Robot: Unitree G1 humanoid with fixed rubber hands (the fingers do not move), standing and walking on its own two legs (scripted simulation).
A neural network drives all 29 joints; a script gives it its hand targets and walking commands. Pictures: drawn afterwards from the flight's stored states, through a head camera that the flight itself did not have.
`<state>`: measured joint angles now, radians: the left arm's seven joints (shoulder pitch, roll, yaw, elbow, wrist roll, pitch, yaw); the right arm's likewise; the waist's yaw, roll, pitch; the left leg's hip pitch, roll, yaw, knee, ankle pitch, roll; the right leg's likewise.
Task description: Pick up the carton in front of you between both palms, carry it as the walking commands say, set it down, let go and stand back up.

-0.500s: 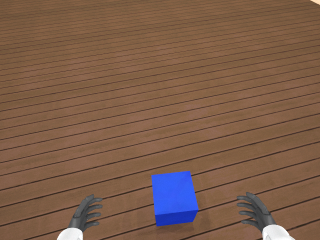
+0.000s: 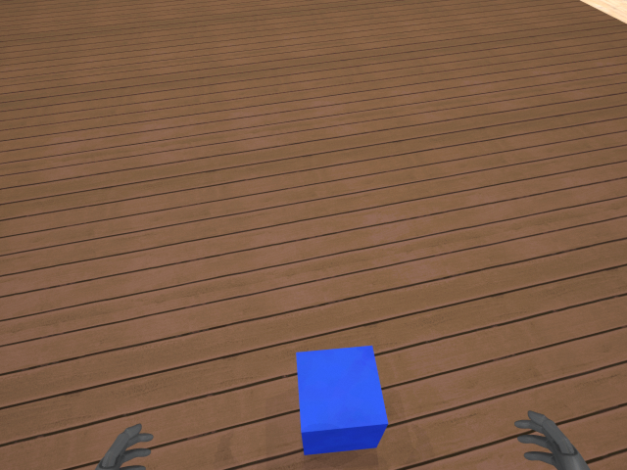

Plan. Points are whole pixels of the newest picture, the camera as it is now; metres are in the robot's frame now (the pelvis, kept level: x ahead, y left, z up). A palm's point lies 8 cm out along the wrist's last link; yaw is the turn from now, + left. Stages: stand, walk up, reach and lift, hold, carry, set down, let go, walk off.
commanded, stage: stand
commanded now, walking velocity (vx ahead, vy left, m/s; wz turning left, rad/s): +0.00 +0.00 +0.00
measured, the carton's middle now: (337, 401) +0.40 -0.04 -0.65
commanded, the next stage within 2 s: none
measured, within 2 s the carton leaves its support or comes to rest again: neither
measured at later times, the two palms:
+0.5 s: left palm out of the picture +0.11 +0.30 -0.09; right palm out of the picture +0.11 -0.30 -0.08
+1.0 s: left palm out of the picture +0.07 +0.31 -0.10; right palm out of the picture +0.08 -0.30 -0.09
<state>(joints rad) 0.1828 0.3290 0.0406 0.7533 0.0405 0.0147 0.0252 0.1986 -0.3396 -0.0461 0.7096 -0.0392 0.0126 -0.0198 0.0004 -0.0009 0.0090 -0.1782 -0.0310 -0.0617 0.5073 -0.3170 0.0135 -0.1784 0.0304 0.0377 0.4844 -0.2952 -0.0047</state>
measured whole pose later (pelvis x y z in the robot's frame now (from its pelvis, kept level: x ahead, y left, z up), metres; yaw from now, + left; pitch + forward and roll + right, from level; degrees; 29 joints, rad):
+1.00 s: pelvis -0.02 +0.00 +0.01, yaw +0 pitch -3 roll +0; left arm 0.13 0.37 0.01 1.01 0.02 -0.01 0.01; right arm 0.15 -0.38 -0.01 0.96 -0.02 -0.01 -0.02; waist 0.01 0.00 0.03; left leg -0.10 -0.03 -0.06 0.37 -0.22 0.02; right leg -0.10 0.02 0.04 0.36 -0.21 0.00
